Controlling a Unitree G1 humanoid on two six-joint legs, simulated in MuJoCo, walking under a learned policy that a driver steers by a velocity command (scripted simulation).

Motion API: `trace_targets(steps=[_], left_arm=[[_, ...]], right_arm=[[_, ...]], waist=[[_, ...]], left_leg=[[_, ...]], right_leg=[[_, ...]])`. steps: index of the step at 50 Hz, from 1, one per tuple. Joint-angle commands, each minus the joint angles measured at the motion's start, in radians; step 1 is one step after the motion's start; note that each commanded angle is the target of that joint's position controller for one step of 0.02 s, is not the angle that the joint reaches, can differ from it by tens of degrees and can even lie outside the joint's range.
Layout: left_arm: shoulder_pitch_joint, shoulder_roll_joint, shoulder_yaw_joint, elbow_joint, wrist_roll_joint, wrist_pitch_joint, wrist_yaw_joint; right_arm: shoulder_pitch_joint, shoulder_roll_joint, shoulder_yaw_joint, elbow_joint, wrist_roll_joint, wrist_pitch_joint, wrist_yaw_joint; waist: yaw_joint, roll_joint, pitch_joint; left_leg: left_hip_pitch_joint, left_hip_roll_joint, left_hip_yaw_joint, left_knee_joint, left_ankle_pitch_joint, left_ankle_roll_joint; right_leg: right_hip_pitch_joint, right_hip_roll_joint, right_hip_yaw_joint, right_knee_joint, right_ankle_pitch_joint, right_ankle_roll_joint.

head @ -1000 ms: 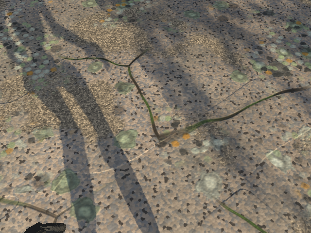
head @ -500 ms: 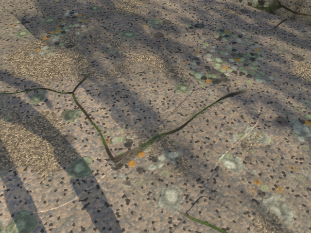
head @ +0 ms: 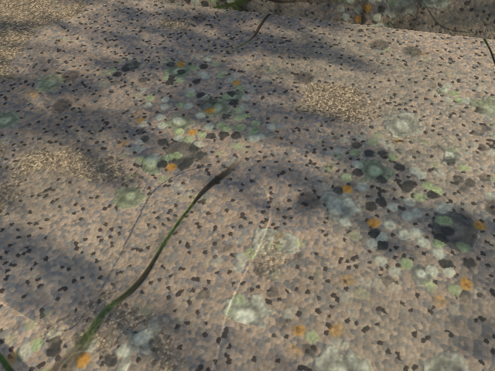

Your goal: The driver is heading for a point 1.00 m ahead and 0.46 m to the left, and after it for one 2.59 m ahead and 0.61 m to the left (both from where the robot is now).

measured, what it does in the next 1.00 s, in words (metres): walks ahead, turning left: left foot, then right foot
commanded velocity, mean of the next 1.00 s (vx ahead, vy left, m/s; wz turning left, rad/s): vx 0.98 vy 0.00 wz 0.57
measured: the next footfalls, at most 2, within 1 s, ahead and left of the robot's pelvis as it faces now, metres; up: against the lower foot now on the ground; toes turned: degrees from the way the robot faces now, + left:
left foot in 0.18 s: +0.40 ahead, +0.08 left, +0.00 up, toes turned -2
right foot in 0.60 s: +0.80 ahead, -0.11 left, +0.00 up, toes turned +18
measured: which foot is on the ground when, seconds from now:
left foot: up 0.00-0.16, down 0.18-0.62, up 0.64-1.00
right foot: down 0.00-0.20, up 0.22-0.58, down 0.60-1.00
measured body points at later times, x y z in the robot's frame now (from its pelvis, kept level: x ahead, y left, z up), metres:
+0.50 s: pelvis +0.48 +0.02 +0.00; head +0.50 +0.01 +0.45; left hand +0.73 +0.24 -0.04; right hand +0.42 -0.27 -0.12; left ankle +0.36 +0.08 -0.74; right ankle +0.69 -0.14 -0.69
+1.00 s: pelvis +0.93 +0.10 -0.03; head +0.96 +0.13 +0.42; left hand +0.70 +0.28 -0.16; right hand +1.30 +0.09 -0.07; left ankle +1.06 +0.23 -0.72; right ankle +0.78 -0.13 -0.72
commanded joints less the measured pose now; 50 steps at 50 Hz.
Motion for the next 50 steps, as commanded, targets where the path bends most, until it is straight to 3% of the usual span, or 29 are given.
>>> trace_targets(steps=[1,3,6,8,9,10,11,12,14,16,18,20,22,24,27,28,29,30,31,32,33,34,35,36,39,44,46,48,50], left_arm=[[-0.039,0.175,0.049,-0.044,-0.01,-0.043,0.011],[-0.004,0.163,0.038,-0.002,-0.025,-0.062,0.017],[-0.015,0.21,0.041,0.037,-0.007,-0.072,0.024],[-0.031,0.243,0.052,0.052,0.04,-0.053,0.036],[-0.086,0.241,0.053,0.05,0.054,-0.039,0.043],[-0.078,0.178,0.035,0.03,0.045,-0.041,0.043],[-0.03,0.086,0.014,-0.01,0.009,-0.064,0.015],[-0.091,0.123,0.001,-0.023,0.031,-0.08,0.019],[-0.242,0.138,-0.012,-0.058,0.044,-0.095,0.011],[-0.302,0.105,-0.028,-0.104,0.075,-0.071,0.006],[-0.312,0.086,-0.043,-0.127,0.081,-0.044,0.003],[-0.435,0.083,-0.059,-0.183,0.066,-0.043,-0.008],[-0.539,0.053,-0.076,-0.221,0.039,-0.047,-0.023],[-0.562,0.054,-0.072,-0.223,0.022,-0.047,-0.022],[-0.546,0.099,-0.051,-0.217,0.028,-0.054,-0.003],[-0.478,0.128,-0.035,-0.197,0.028,-0.058,0.008],[-0.339,0.157,-0.016,-0.16,0.031,-0.064,0.022],[-0.145,0.21,0.011,-0.126,0.042,-0.071,0.042],[0.042,0.292,0.042,-0.104,0.077,-0.071,0.062],[-0.024,0.341,0.058,-0.096,0.063,-0.056,0.054],[-0.134,0.22,0.043,-0.115,0.056,-0.048,0.05],[-0.178,0.142,0.025,-0.11,0.051,-0.049,0.045],[-0.184,0.111,0.018,-0.09,0.057,-0.049,0.042],[-0.158,0.096,0.012,-0.059,0.053,-0.055,0.043],[-0.109,0.044,0.001,0.013,0.019,-0.08,0.025],[-0.172,0.092,0.011,0.04,0.017,-0.102,0.028],[-0.123,0.134,0.018,0.057,0.019,-0.102,0.033],[-0.083,0.201,0.033,0.056,0.02,-0.084,0.047],[-0.143,0.255,0.048,0.027,0.026,-0.051,0.058]], right_arm=[[-0.171,-0.061,-0.007,-0.087,0.014,-0.021,0.012],[-0.222,-0.047,0.0,-0.093,0.023,-0.031,0.018],[-0.162,-0.086,-0.015,-0.067,0.032,-0.032,0.004],[0.106,-0.153,-0.045,0.013,0.048,-0.025,-0.019],[0.343,-0.181,-0.062,0.083,0.051,-0.021,-0.037],[0.498,-0.255,-0.091,0.116,0.038,-0.016,-0.053],[0.475,-0.31,-0.111,0.134,0.04,-0.013,-0.04],[0.32,-0.226,-0.098,0.109,0.043,-0.016,-0.022],[0.282,-0.136,-0.083,0.126,0.048,-0.026,-0.019],[0.282,-0.095,-0.061,0.173,0.041,-0.038,-0.032],[0.285,-0.129,-0.068,0.181,0.047,-0.054,-0.033],[0.269,-0.152,-0.077,0.163,0.049,-0.063,-0.034],[0.252,-0.164,-0.089,0.153,0.055,-0.068,-0.028],[0.279,-0.188,-0.101,0.156,0.07,-0.073,-0.017],[0.335,-0.208,-0.111,0.173,0.072,-0.064,-0.024],[0.344,-0.225,-0.115,0.178,0.066,-0.06,-0.028],[0.33,-0.245,-0.119,0.179,0.062,-0.06,-0.026],[0.295,-0.226,-0.115,0.169,0.06,-0.069,-0.023],[0.29,-0.068,-0.076,0.127,0.073,-0.08,-0.032],[0.342,-0.046,-0.054,0.065,0.097,-0.07,-0.033],[0.24,-0.112,-0.062,0.093,0.07,-0.048,-0.04],[0.17,-0.118,-0.064,0.089,0.053,-0.038,-0.029],[0.132,-0.105,-0.064,0.087,0.046,-0.028,-0.015],[0.107,-0.082,-0.061,0.068,0.032,-0.016,0.0],[0.016,-0.024,-0.04,0.004,0.028,0.022,0.025],[-0.151,-0.041,-0.01,-0.095,0.03,0.024,0.063],[-0.189,-0.045,-0.003,-0.098,0.03,0.022,0.069],[-0.107,-0.083,-0.014,-0.064,0.031,0.019,0.06],[0.206,-0.156,-0.05,0.028,0.03,0.015,0.037]], waist=[[0.001,-0.071,0.109],[0.023,-0.08,0.109],[-0.021,-0.11,0.038],[-0.153,-0.163,-0.112],[-0.281,-0.133,-0.195],[-0.317,0.002,-0.281],[-0.201,0.376,-0.339],[-0.166,0.192,-0.225],[-0.136,-0.072,-0.067],[-0.061,-0.07,0.04],[-0.028,-0.017,0.083],[-0.039,-0.021,0.132],[-0.071,0.004,0.145],[-0.103,0.003,0.105],[-0.117,0.002,0.042],[-0.086,-0.002,-0.019],[-0.008,-0.024,-0.11],[0.093,-0.031,-0.21],[0.132,-0.224,-0.358],[0.04,-0.458,-0.446],[0.041,-0.244,-0.247],[0.039,-0.135,-0.128],[0.023,-0.086,-0.065],[0.004,-0.111,-0.028],[-0.034,-0.134,0.026],[-0.087,-0.082,0.116],[-0.085,-0.063,0.124],[-0.138,-0.11,0.044],[-0.302,-0.139,-0.112]], left_leg=[[0.041,-0.06,0.079,-0.228,0.176,0.014],[0.139,-0.069,0.101,-0.347,0.29,0.069],[0.295,-0.146,0.142,-0.412,0.2,0.15],[0.511,-0.228,0.166,-0.359,0.002,0.19],[0.736,-0.214,0.164,-0.387,-0.039,0.215],[1.001,-0.069,-0.069,-0.348,-0.344,0.289],[1.158,0.146,-0.761,-0.579,-0.522,0.443],[1.09,0.155,-0.907,-0.689,-0.517,0.468],[0.825,0.108,-0.678,-0.705,-0.392,0.423],[0.605,0.017,-0.538,-0.734,-0.281,0.384],[0.501,-0.018,-0.476,-0.767,-0.237,0.401],[0.361,-0.046,-0.419,-0.837,-0.19,0.396],[0.255,-0.097,-0.352,-0.878,-0.119,0.341],[0.281,-0.083,-0.355,-0.878,0.021,0.304],[0.51,-0.066,-0.363,-0.718,0.282,0.257],[0.56,-0.071,-0.352,-0.587,0.445,0.237],[0.55,-0.11,-0.315,-0.38,0.524,0.213],[0.404,-0.152,-0.287,-0.113,0.41,0.194],[0.178,-0.224,-0.187,0.237,-0.176,0.188],[0.006,-0.224,-0.099,0.442,-0.345,0.182],[-0.079,-0.133,-0.075,0.469,-0.234,0.188],[-0.079,-0.098,-0.056,0.416,-0.169,0.183],[-0.05,-0.07,-0.052,0.381,-0.149,0.174],[-0.04,-0.049,-0.054,0.362,-0.151,0.169],[-0.094,-0.015,-0.028,0.339,-0.131,0.165],[0.04,-0.045,0.102,-0.006,0.115,0.186],[0.178,-0.112,0.198,-0.141,0.14,0.221],[0.316,-0.191,0.239,-0.172,0.083,0.25],[0.667,-0.233,0.182,-0.19,0.007,0.302]], right_leg=[[-0.107,-0.194,0.188,-0.221,0.301,-0.123],[-0.054,-0.234,0.157,-0.269,0.488,-0.093],[0.113,-0.267,0.065,-0.177,0.982,-0.03],[0.196,-0.293,0.013,0.137,1.378,-0.002],[0.105,-0.274,-0.044,0.437,1.364,0.01],[-0.17,-0.197,-0.085,0.868,1.031,0.032],[-0.544,0.035,-0.067,1.21,0.053,0.11],[-0.704,-0.024,0.014,1.243,0.006,0.083],[-0.676,-0.137,0.034,1.088,0.069,0.075],[-0.614,-0.176,0.023,0.945,0.033,0.105],[-0.614,-0.207,-0.001,0.82,-0.022,0.136],[-0.562,-0.225,-0.052,0.617,0.081,0.17],[-0.395,-0.207,-0.095,0.388,0.274,0.186],[-0.267,-0.18,-0.111,0.305,0.442,0.182],[-0.244,-0.15,-0.103,0.195,0.366,0.168],[-0.159,-0.119,-0.111,0.178,0.268,0.156],[0.006,-0.113,-0.118,0.168,0.204,0.143],[0.246,-0.216,-0.036,0.205,0.082,0.117],[0.493,-0.524,0.323,0.142,-0.322,0.069],[0.497,-0.669,0.796,-0.068,-0.488,-0.013],[0.35,-0.593,0.651,-0.084,-0.52,-0.003],[0.229,-0.543,0.448,-0.063,-0.318,0.011],[0.137,-0.499,0.308,-0.072,-0.119,0.026],[0.079,-0.471,0.207,-0.079,-0.004,0.034],[0.039,-0.444,0.004,-0.107,0.286,0.07],[-0.083,-0.355,-0.303,-0.229,0.522,0.104],[-0.064,-0.34,-0.374,-0.193,0.873,0.12],[0.03,-0.362,-0.384,-0.014,1.294,0.136],[-0.034,-0.403,-0.352,0.401,1.413,0.123]])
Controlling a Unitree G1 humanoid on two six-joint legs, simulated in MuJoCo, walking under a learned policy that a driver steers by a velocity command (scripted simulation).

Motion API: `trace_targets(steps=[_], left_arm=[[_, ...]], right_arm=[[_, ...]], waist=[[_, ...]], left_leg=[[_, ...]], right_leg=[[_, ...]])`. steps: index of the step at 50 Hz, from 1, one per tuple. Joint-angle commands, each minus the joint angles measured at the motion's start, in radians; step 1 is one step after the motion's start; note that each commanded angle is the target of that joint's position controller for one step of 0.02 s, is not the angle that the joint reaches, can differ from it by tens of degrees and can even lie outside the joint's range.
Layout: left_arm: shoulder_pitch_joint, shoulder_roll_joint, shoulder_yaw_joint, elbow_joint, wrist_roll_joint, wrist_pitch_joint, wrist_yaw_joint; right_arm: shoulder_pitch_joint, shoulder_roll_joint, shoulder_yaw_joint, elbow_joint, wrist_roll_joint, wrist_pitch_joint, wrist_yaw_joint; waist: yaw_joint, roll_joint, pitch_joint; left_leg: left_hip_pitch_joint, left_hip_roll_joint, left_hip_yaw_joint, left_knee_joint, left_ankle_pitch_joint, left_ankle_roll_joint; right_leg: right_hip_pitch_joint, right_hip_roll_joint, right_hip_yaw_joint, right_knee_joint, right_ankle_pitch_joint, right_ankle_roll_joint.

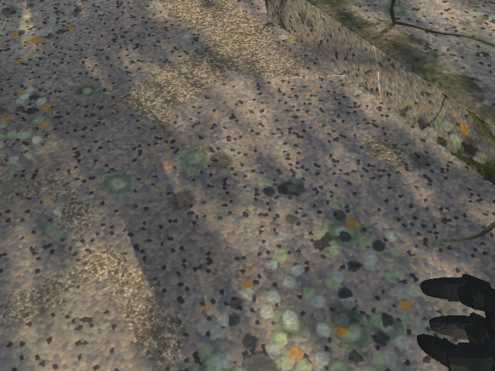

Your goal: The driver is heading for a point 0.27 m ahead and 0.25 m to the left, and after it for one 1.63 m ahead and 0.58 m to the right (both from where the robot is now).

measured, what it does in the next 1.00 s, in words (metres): walks ahead, turning right: left foot, then right foot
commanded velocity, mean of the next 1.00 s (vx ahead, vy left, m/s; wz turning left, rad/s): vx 0.37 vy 0.00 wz -0.26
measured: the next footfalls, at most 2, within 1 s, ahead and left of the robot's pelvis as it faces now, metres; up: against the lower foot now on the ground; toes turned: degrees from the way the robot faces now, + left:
left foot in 0.04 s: +0.21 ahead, +0.02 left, +0.00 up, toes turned +6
right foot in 0.42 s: +0.64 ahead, -0.04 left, +0.00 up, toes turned +13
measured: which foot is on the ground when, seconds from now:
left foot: up 0.00-0.02, down 0.04-0.44, up 0.46-0.98, down 1.00-1.00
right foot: down 0.00-0.02, up 0.04-0.40, down 0.42-1.00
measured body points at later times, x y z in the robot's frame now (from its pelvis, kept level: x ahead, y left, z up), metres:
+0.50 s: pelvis +0.43 -0.02 +0.00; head +0.47 -0.01 +0.45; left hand +0.57 +0.26 -0.09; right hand +0.54 -0.29 -0.11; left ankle +0.23 +0.05 -0.60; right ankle +0.60 -0.05 -0.70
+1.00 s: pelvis +0.60 +0.03 +0.03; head +0.63 +0.03 +0.48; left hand +0.83 +0.29 -0.05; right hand +0.71 -0.29 -0.04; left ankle +0.71 +0.13 -0.71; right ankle +0.60 -0.05 -0.70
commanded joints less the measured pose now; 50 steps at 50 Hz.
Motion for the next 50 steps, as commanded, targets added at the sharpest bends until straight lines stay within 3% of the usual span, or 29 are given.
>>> trace_targets(steps=[1,2,3,4,5,6,8,9,11,13,14,15,17,19,21,22,23,24,25,26,27,29,32,35,39,44,48,49,50], left_arm=[[-0.21,0.234,0.049,-0.15,0.012,0.01,0.008],[-0.219,0.134,0.029,-0.17,0.025,0.008,-0.014],[-0.138,0.116,0.013,-0.294,0.002,-0.01,-0.01],[-0.254,0.166,0.01,-0.318,0.007,-0.035,-0.011],[-0.279,0.165,0.005,-0.315,0.004,-0.046,-0.012],[-0.293,0.155,0.001,-0.309,0.014,-0.041,-0.01],[-0.228,0.138,-0.006,-0.276,0.041,0.004,-0.011],[-0.213,0.12,-0.009,-0.268,0.04,0.023,-0.014],[-0.277,0.052,-0.027,-0.29,0.027,0.026,-0.023],[-0.32,-0.005,-0.044,-0.292,0.003,0.016,-0.039],[-0.455,0.011,-0.032,-0.31,-0.044,-0.033,-0.03],[-0.487,0.007,-0.032,-0.322,-0.051,-0.051,-0.036],[-0.521,0.019,-0.022,-0.336,-0.054,-0.065,-0.055],[-0.433,0.092,0.015,-0.317,-0.05,-0.059,-0.066],[-0.136,0.163,0.056,-0.244,-0.05,-0.045,-0.07],[-0.006,0.188,0.059,-0.214,-0.046,-0.035,-0.058],[-0.116,0.234,0.047,-0.276,0.016,-0.044,-0.06],[-0.219,0.213,0.063,-0.337,0.007,-0.027,-0.056],[-0.295,0.172,0.057,-0.378,-0.014,-0.002,-0.045],[-0.34,0.142,0.046,-0.38,-0.035,0.019,-0.041],[-0.36,0.144,0.043,-0.388,-0.039,0.026,-0.035],[-0.381,0.146,0.049,-0.391,-0.033,0.034,-0.031],[-0.337,0.168,0.062,-0.37,-0.042,0.048,-0.011],[-0.333,0.203,0.077,-0.374,-0.063,0.086,0.022],[-0.321,0.196,0.084,-0.376,-0.066,0.121,0.044],[-0.3,0.188,0.099,-0.382,-0.06,0.133,0.043],[-0.336,0.177,0.099,-0.41,-0.063,0.134,0.033],[-0.338,0.158,0.091,-0.411,-0.072,0.135,0.029],[-0.256,0.098,0.073,-0.394,-0.07,0.138,0.022]], right_arm=[[0.609,-0.159,-0.075,0.151,0.003,0.001,-0.041],[0.544,-0.229,-0.106,0.156,0.031,0.017,-0.071],[0.474,-0.343,-0.121,0.091,-0.008,0.029,-0.073],[0.515,-0.299,-0.122,0.074,-0.001,0.035,-0.09],[0.477,-0.243,-0.112,0.1,0.005,0.025,-0.1],[0.443,-0.204,-0.1,0.115,0.007,0.009,-0.103],[0.373,-0.142,-0.072,0.112,0.011,-0.026,-0.11],[0.369,-0.111,-0.058,0.119,0.017,-0.043,-0.106],[0.372,-0.105,-0.053,0.151,0.019,-0.07,-0.093],[0.397,-0.08,-0.048,0.183,0.029,-0.087,-0.078],[0.404,-0.035,-0.042,0.161,0.074,-0.092,-0.109],[0.449,-0.068,-0.038,0.187,0.072,-0.087,-0.126],[0.497,-0.109,-0.047,0.221,0.038,-0.07,-0.138],[0.486,-0.103,-0.046,0.219,0.007,-0.054,-0.14],[0.34,-0.129,-0.054,0.166,0.001,-0.038,-0.145],[0.31,-0.088,-0.047,0.131,-0.018,-0.035,-0.144],[0.568,0.051,-0.012,0.106,-0.004,-0.036,-0.121],[0.611,-0.041,-0.012,0.12,0.013,-0.04,-0.1],[0.47,-0.116,-0.033,0.087,0.029,-0.036,-0.096],[0.369,-0.12,-0.041,0.06,0.019,-0.031,-0.103],[0.341,-0.112,-0.042,0.041,0.01,-0.02,-0.114],[0.357,-0.083,-0.041,0.037,0.003,-0.008,-0.121],[0.32,-0.041,-0.035,0.032,-0.005,-0.01,-0.14],[0.251,-0.053,-0.044,0.02,0.012,0.0,-0.15],[0.152,-0.055,-0.052,0.004,0.025,-0.014,-0.147],[0.075,-0.064,-0.063,0.0,0.031,-0.057,-0.129],[0.107,-0.09,-0.082,0.027,0.041,-0.076,-0.11],[0.136,-0.091,-0.086,0.041,0.044,-0.076,-0.11],[0.124,-0.102,-0.086,0.036,0.037,-0.066,-0.115]], waist=[[-0.373,-0.083,-0.231],[-0.283,0.149,-0.159],[-0.172,0.233,-0.342],[-0.236,0.027,-0.345],[-0.18,-0.06,-0.158],[-0.118,-0.114,-0.063],[-0.02,-0.145,0.021],[0.001,-0.155,0.036],[-0.002,-0.139,0.058],[-0.043,-0.066,0.015],[-0.13,-0.12,-0.002],[-0.138,-0.108,-0.021],[-0.16,-0.004,-0.037],[-0.108,0.038,-0.099],[0.077,0.073,-0.178],[0.116,-0.091,-0.23],[-0.079,-0.347,-0.38],[-0.043,-0.214,-0.511],[-0.031,-0.086,-0.36],[-0.061,0.067,-0.201],[-0.086,0.074,-0.14],[-0.119,-0.006,-0.08],[-0.101,-0.055,-0.145],[-0.085,-0.09,-0.196],[-0.05,-0.156,-0.148],[-0.02,-0.199,-0.128],[-0.044,-0.203,-0.128],[-0.062,-0.15,-0.139],[-0.016,-0.019,-0.201]], left_leg=[[0.88,-0.086,-0.082,-0.057,-0.08,0.085],[0.97,0.035,-0.297,-0.116,-0.134,0.122],[1.232,0.267,-0.848,-0.262,-0.123,0.332],[1.174,0.292,-0.979,-0.439,-0.319,0.319],[0.979,0.273,-0.925,-0.509,-0.336,0.273],[0.798,0.228,-0.837,-0.518,-0.243,0.237],[0.532,0.166,-0.658,-0.51,0.052,0.205],[0.438,0.153,-0.58,-0.509,0.269,0.192],[0.336,0.08,-0.392,-0.507,0.635,0.133],[0.341,-0.005,-0.242,-0.502,0.719,0.04],[0.371,0.026,-0.268,-0.488,0.538,0.022],[0.471,0.042,-0.253,-0.498,0.495,0.007],[0.562,0.075,-0.242,-0.463,0.439,-0.038],[0.621,0.077,-0.214,-0.34,0.579,-0.089],[0.569,0.058,-0.172,0.026,0.709,-0.154],[0.428,-0.043,-0.123,0.451,0.217,-0.2],[0.048,-0.178,-0.25,0.833,-0.572,-0.278],[0.036,-0.117,-0.379,0.9,-0.452,-0.249],[0.03,-0.076,-0.365,0.833,-0.388,-0.22],[0.012,-0.049,-0.331,0.746,-0.347,-0.206],[0.025,-0.034,-0.324,0.666,-0.317,-0.204],[0.086,-0.011,-0.327,0.498,-0.288,-0.212],[0.099,-0.027,-0.317,0.321,-0.25,-0.249],[0.067,-0.04,-0.349,0.232,-0.165,-0.275],[0.057,-0.052,-0.377,0.1,-0.113,-0.275],[0.123,-0.076,-0.393,-0.084,-0.134,-0.261],[0.338,-0.069,-0.382,-0.325,-0.088,-0.245],[0.452,-0.02,-0.379,-0.447,0.036,-0.221],[0.631,0.133,-0.463,-0.438,0.163,-0.149]], right_leg=[[-0.497,-0.203,0.074,0.716,1.219,-0.086],[-0.786,0.002,0.078,1.12,0.122,-0.06],[-1.119,0.056,0.268,1.39,-0.066,-0.023],[-1.186,0.013,0.394,1.324,0.039,-0.032],[-1.174,-0.038,0.4,1.186,0.094,-0.041],[-1.094,-0.071,0.393,1.08,0.097,-0.037],[-0.933,-0.112,0.382,0.956,0.069,-0.012],[-0.863,-0.127,0.36,0.876,0.051,0.001],[-0.772,-0.115,0.291,0.663,0.187,-0.006],[-0.65,-0.072,0.228,0.433,0.477,-0.055],[-0.657,-0.038,0.259,0.343,0.621,-0.044],[-0.686,-0.006,0.244,0.236,0.715,-0.052],[-0.657,0.027,0.259,0.134,0.838,-0.084],[-0.551,0.107,0.245,0.16,0.784,-0.107],[-0.33,0.113,0.255,0.167,0.718,-0.128],[-0.167,-0.018,0.409,0.155,0.981,-0.165],[0.146,-0.309,0.987,0.168,1.144,-0.418],[0.129,-0.33,1.146,0.034,0.779,-0.452],[-0.062,-0.268,1.042,-0.002,0.489,-0.411],[-0.274,-0.197,0.956,-0.06,0.313,-0.363],[-0.401,-0.157,0.923,-0.087,0.279,-0.345],[-0.541,-0.065,0.844,-0.11,0.324,-0.306],[-0.531,-0.033,0.788,-0.048,0.595,-0.278],[-0.479,-0.014,0.817,-0.025,0.466,-0.217],[-0.446,0.024,0.868,-0.034,0.242,-0.174],[-0.35,0.025,0.944,0.027,0.371,-0.204],[-0.38,0.05,1.012,0.097,0.455,-0.193],[-0.433,0.094,0.978,0.169,0.294,-0.164],[-0.541,0.16,0.871,0.313,-0.058,-0.127]])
